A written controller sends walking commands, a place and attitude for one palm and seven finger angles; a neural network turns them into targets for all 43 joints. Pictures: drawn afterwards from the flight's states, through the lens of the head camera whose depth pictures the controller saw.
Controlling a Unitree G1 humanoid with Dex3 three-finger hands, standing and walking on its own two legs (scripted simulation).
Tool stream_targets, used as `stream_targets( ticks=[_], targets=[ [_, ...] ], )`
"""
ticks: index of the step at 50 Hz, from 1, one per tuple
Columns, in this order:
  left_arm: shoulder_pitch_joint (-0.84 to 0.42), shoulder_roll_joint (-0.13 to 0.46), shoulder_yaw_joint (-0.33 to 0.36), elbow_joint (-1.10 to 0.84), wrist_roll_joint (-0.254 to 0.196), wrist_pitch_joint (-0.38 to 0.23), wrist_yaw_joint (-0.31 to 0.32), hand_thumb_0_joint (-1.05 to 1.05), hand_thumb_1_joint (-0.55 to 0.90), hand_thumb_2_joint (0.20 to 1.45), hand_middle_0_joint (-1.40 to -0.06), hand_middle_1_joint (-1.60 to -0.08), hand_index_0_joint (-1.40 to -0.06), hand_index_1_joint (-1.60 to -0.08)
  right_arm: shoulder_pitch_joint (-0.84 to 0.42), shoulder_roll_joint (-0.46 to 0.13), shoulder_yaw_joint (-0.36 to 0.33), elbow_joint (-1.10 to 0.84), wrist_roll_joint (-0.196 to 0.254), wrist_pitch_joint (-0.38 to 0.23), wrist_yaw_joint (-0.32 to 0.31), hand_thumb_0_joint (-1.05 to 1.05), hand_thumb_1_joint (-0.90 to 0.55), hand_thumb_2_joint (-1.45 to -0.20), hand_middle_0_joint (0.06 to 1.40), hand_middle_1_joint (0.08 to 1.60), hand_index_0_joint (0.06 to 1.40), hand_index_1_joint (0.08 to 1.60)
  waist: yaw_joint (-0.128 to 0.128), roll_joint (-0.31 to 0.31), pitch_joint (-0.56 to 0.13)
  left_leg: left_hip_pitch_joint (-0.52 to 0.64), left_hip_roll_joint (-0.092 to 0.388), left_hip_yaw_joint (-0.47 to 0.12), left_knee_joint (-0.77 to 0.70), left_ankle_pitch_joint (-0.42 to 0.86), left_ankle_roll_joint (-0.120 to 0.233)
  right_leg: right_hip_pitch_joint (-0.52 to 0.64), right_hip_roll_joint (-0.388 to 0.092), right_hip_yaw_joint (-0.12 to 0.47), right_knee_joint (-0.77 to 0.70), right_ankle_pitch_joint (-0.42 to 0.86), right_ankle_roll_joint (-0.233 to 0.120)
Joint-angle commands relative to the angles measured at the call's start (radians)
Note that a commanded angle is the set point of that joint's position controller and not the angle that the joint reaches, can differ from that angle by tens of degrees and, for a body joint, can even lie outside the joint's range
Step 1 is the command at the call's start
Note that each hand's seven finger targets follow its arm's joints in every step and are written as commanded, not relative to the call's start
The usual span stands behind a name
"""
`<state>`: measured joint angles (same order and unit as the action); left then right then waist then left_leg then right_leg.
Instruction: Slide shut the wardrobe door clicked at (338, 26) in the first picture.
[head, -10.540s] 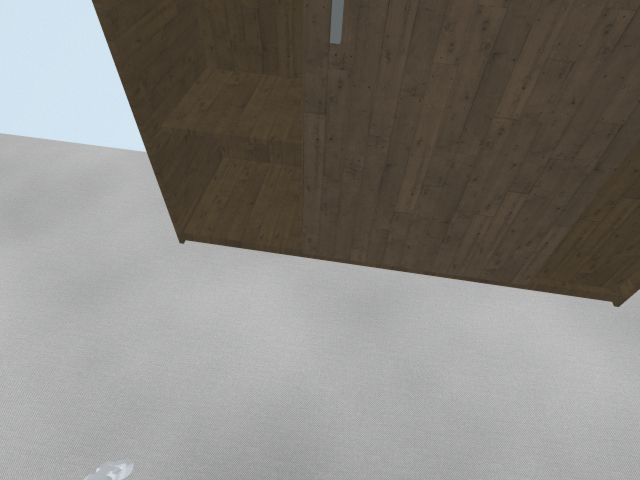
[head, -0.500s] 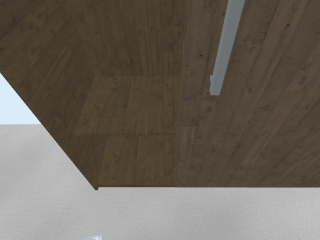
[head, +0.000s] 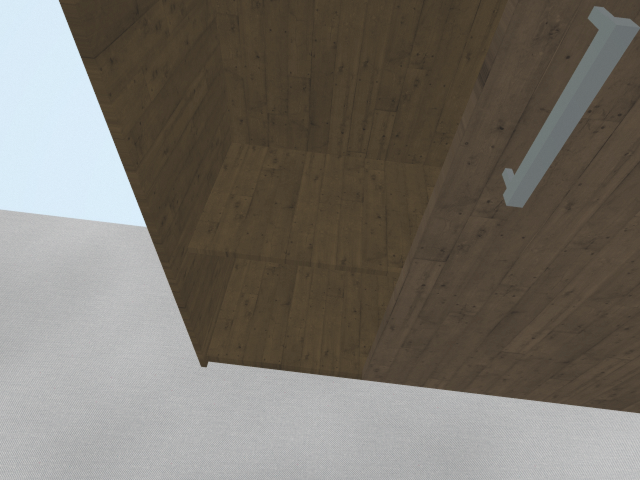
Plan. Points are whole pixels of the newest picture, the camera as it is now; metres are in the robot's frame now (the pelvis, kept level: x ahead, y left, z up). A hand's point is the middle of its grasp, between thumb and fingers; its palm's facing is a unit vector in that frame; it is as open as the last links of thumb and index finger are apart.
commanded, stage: come to a stop and stand still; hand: right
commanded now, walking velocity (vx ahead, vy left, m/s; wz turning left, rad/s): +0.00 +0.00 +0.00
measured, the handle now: (551, 118) +0.50 -0.23 +0.24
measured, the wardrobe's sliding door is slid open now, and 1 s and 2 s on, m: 0.50 0.50 0.50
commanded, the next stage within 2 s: look again from close up in 1.48 s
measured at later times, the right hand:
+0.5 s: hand out of the picture -0.04 -0.15 -0.17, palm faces +0.05 +0.98 -0.18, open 7.3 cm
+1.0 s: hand out of the picture -0.01 -0.20 -0.18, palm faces +0.04 +0.98 -0.18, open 7.3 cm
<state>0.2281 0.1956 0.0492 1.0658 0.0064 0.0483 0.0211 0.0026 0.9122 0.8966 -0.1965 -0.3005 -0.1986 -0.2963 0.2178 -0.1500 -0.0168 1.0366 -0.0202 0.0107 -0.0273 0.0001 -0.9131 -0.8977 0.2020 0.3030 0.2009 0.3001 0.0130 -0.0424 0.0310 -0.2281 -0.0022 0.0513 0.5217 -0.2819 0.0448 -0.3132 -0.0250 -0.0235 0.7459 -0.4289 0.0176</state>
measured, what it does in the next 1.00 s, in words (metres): steps on the spot: right foot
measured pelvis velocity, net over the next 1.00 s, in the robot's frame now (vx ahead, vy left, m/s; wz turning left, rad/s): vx -0.01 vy -0.04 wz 0.00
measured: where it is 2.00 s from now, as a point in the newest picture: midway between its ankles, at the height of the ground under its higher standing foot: outside the picture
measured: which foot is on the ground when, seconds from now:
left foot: down 0.00-1.00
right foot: up 0.00-0.04, down 0.06-1.00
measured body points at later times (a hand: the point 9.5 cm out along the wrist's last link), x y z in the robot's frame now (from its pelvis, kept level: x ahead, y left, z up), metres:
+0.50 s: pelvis -0.02 +0.01 +0.00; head +0.00 +0.01 +0.45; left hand -0.03 +0.22 -0.16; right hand -0.04 -0.20 -0.15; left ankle +0.00 +0.09 -0.74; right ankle -0.03 -0.12 -0.73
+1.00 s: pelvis -0.01 -0.04 +0.00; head -0.01 -0.04 +0.45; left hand -0.01 +0.18 -0.16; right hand -0.01 -0.26 -0.16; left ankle +0.00 +0.09 -0.74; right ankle -0.03 -0.12 -0.74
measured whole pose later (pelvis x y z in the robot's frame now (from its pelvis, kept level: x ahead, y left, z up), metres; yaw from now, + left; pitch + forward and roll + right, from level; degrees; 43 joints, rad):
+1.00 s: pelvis -0.01 -0.04 +0.00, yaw +0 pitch -1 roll +0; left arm 0.30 0.14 -0.03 1.11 0.01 -0.03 0.03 0.01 0.92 0.90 -0.20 -0.30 -0.20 -0.30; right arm 0.29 -0.15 0.01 1.11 -0.01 -0.01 -0.03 0.00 -0.91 -0.90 0.20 0.30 0.20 0.30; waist -0.01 0.01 0.02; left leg -0.22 0.04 0.04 0.50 -0.25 -0.01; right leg -0.17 0.04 -0.05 0.47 -0.29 -0.05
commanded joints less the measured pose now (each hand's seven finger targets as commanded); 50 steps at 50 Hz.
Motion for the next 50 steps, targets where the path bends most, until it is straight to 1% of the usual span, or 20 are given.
stream_targets(
  ticks=[1,3,4,5,6,8,13,18,20,21,22,23,24,25,27,28,30,34,44,50],
  targets=[
    [0.075,0.007,-0.016,0.003,0.003,-0.035,0.012,0.000,0.900,0.900,-0.200,-0.300,-0.200,-0.300,0.024,-0.154,-0.032,-0.009,0.014,-0.023,-0.010,0.000,-0.900,-0.900,0.200,0.300,0.200,0.300,0.001,0.144,-0.028,0.020,0.200,-0.176,-0.167,0.315,0.074,0.143,-0.016,0.021,-0.311,0.178,0.000],
    [0.081,0.031,-0.023,0.027,0.007,-0.051,0.017,0.000,0.900,0.900,-0.200,-0.300,-0.200,-0.300,0.042,-0.111,-0.019,0.010,0.023,-0.022,-0.005,0.000,-0.900,-0.900,0.200,0.300,0.200,0.300,-0.020,0.036,-0.018,0.003,0.116,-0.134,-0.168,0.212,0.004,0.193,-0.084,0.099,-0.379,0.383,-0.030],
    [0.079,0.042,-0.024,0.032,0.007,-0.050,0.020,0.000,0.900,0.900,-0.200,-0.300,-0.200,-0.300,0.032,-0.104,-0.018,0.010,0.021,-0.020,-0.007,0.000,-0.900,-0.900,0.200,0.300,0.200,0.300,-0.022,0.055,0.012,0.015,0.104,-0.132,-0.197,0.161,-0.012,0.149,-0.093,0.095,-0.381,0.346,-0.028],
    [0.069,0.034,-0.030,0.046,0.008,-0.057,0.021,0.000,0.900,0.900,-0.200,-0.300,-0.200,-0.300,0.034,-0.105,-0.016,0.027,0.021,-0.017,-0.006,0.000,-0.900,-0.900,0.200,0.300,0.200,0.300,-0.028,-0.032,0.011,0.038,0.102,-0.119,-0.182,0.173,-0.012,0.142,-0.093,0.108,-0.401,0.364,-0.033],
    [0.069,0.027,-0.033,0.052,0.007,-0.059,0.020,0.000,0.900,0.900,-0.200,-0.300,-0.200,-0.300,0.040,-0.109,-0.017,0.034,0.022,-0.015,-0.007,0.000,-0.900,-0.900,0.200,0.300,0.200,0.300,-0.032,-0.073,0.006,0.079,0.098,-0.104,-0.180,0.158,-0.016,0.121,-0.098,0.114,-0.427,0.339,-0.035],
    [0.071,0.022,-0.033,0.056,0.007,-0.056,0.020,0.000,0.900,0.900,-0.200,-0.300,-0.200,-0.300,0.057,-0.108,-0.014,0.051,0.021,-0.017,-0.006,0.000,-0.900,-0.900,0.200,0.300,0.200,0.300,-0.038,-0.038,0.022,0.103,0.097,-0.110,-0.213,0.115,-0.015,0.095,-0.084,0.100,-0.440,0.252,-0.031],
    [0.130,0.009,-0.034,0.065,0.010,-0.046,0.018,0.000,0.900,0.900,-0.200,-0.300,-0.200,-0.300,0.066,-0.104,-0.013,0.063,0.019,-0.018,-0.004,0.000,-0.900,-0.900,0.200,0.300,0.200,0.300,-0.018,0.058,0.060,0.040,0.104,-0.138,-0.279,-0.035,-0.013,0.109,-0.054,0.074,-0.440,0.172,-0.027],
    [0.160,-0.001,-0.038,0.068,0.008,-0.052,0.019,0.000,0.900,0.900,-0.200,-0.300,-0.200,-0.300,0.100,-0.087,-0.011,0.073,0.019,-0.025,-0.004,0.000,-0.900,-0.900,0.200,0.300,0.200,0.300,-0.013,0.083,0.053,0.030,0.108,-0.136,-0.280,-0.021,-0.012,0.124,-0.053,0.068,-0.433,0.204,-0.030],
    [0.163,-0.003,-0.041,0.069,0.009,-0.054,0.021,0.000,0.900,0.900,-0.200,-0.300,-0.200,-0.300,0.116,-0.077,-0.008,0.081,0.019,-0.028,-0.005,0.000,-0.900,-0.900,0.200,0.300,0.200,0.300,-0.011,0.064,0.062,0.015,0.109,-0.141,-0.276,-0.006,-0.009,0.131,-0.052,0.067,-0.429,0.224,-0.029],
    [0.035,0.043,-0.038,0.007,0.004,-0.080,0.003,0.000,0.900,0.900,-0.200,-0.300,-0.200,-0.300,0.215,-0.101,0.000,0.098,-0.005,-0.067,-0.047,0.000,-0.900,-0.900,0.200,0.300,0.200,0.300,-0.067,0.086,0.100,0.044,0.178,-0.190,-0.204,0.566,-0.069,0.009,-0.053,-0.004,-0.197,0.191,0.002],
    [0.116,-0.014,-0.036,-0.032,0.000,-0.061,0.004,0.000,0.900,0.900,-0.200,-0.300,-0.200,-0.300,0.193,-0.151,-0.009,0.059,0.001,-0.071,-0.041,0.000,-0.900,-0.900,0.200,0.300,0.200,0.300,0.003,0.089,-0.009,0.058,0.247,-0.251,-0.225,0.378,-0.007,0.039,-0.030,0.040,-0.150,0.052,-0.014],
    [0.130,-0.004,-0.037,-0.032,0.007,-0.050,-0.004,0.000,0.900,0.900,-0.200,-0.300,-0.200,-0.300,0.146,-0.165,-0.012,0.041,0.002,-0.074,-0.033,0.000,-0.900,-0.900,0.200,0.300,0.200,0.300,0.009,0.073,-0.042,0.035,0.248,-0.225,-0.244,0.203,0.034,0.049,-0.031,0.023,-0.112,0.045,-0.021],
    [0.150,-0.012,-0.038,-0.037,0.008,-0.054,-0.005,0.000,0.900,0.900,-0.200,-0.300,-0.200,-0.300,0.128,-0.133,-0.008,0.032,0.003,-0.071,-0.026,0.000,-0.900,-0.900,0.200,0.300,0.200,0.300,0.022,0.076,-0.046,-0.027,0.214,-0.203,-0.243,0.023,0.059,0.088,-0.024,0.021,-0.135,0.073,-0.026],
    [0.173,-0.016,-0.042,-0.028,0.011,-0.061,-0.005,0.000,0.900,0.900,-0.200,-0.300,-0.200,-0.300,0.116,-0.114,-0.008,0.029,0.003,-0.070,-0.023,0.000,-0.900,-0.900,0.200,0.300,0.200,0.300,0.031,0.071,-0.029,-0.072,0.191,-0.178,-0.233,-0.034,0.059,0.118,-0.019,0.018,-0.188,0.136,-0.028],
    [0.196,-0.006,-0.048,-0.022,0.013,-0.075,-0.001,0.000,0.900,0.900,-0.200,-0.300,-0.200,-0.300,0.125,-0.075,-0.001,0.032,0.008,-0.067,-0.020,0.000,-0.900,-0.900,0.200,0.300,0.200,0.300,0.025,0.046,0.018,-0.096,0.130,-0.141,-0.183,-0.043,0.036,0.108,-0.049,0.057,-0.275,0.215,-0.043],
    [0.180,0.001,-0.050,-0.022,0.013,-0.078,0.000,0.000,0.900,0.900,-0.200,-0.300,-0.200,-0.300,0.121,-0.076,0.001,0.033,0.006,-0.058,-0.016,0.000,-0.900,-0.900,0.200,0.300,0.200,0.300,0.013,-0.008,0.039,-0.066,0.111,-0.106,-0.153,-0.036,0.021,0.062,-0.058,0.075,-0.301,0.233,-0.047],
    [0.155,0.014,-0.055,-0.028,0.011,-0.085,0.006,0.000,0.900,0.900,-0.200,-0.300,-0.200,-0.300,0.146,-0.069,0.005,0.044,0.010,-0.053,-0.012,0.000,-0.900,-0.900,0.200,0.300,0.200,0.300,-0.007,0.004,0.045,-0.015,0.092,-0.101,-0.119,0.016,0.006,0.020,-0.067,0.101,-0.340,0.239,-0.056],
    [0.142,0.028,-0.055,-0.019,0.009,-0.091,0.011,0.000,0.900,0.900,-0.200,-0.300,-0.200,-0.300,0.157,-0.063,0.008,0.050,0.010,-0.048,-0.009,0.000,-0.900,-0.900,0.200,0.300,0.200,0.300,-0.017,0.044,0.047,0.018,0.095,-0.093,-0.101,0.075,-0.002,0.016,-0.066,0.109,-0.372,0.246,-0.062],
    [0.132,0.044,-0.056,0.010,0.009,-0.094,0.014,0.000,0.900,0.900,-0.200,-0.300,-0.200,-0.300,0.148,-0.071,0.005,0.046,0.007,-0.035,-0.008,0.000,-0.900,-0.900,0.200,0.300,0.200,0.300,-0.024,0.017,0.046,0.044,0.097,-0.073,-0.082,0.118,-0.013,0.024,-0.073,0.108,-0.408,0.255,-0.070],
    [0.131,0.045,-0.056,0.018,0.007,-0.094,0.016,0.000,0.900,0.900,-0.200,-0.300,-0.200,-0.300,0.144,-0.070,0.005,0.046,0.007,-0.031,-0.008,0.000,-0.900,-0.900,0.200,0.300,0.200,0.300,-0.023,0.038,0.050,0.041,0.099,-0.074,-0.081,0.129,-0.016,0.043,-0.073,0.103,-0.409,0.271,-0.073]
  ],
)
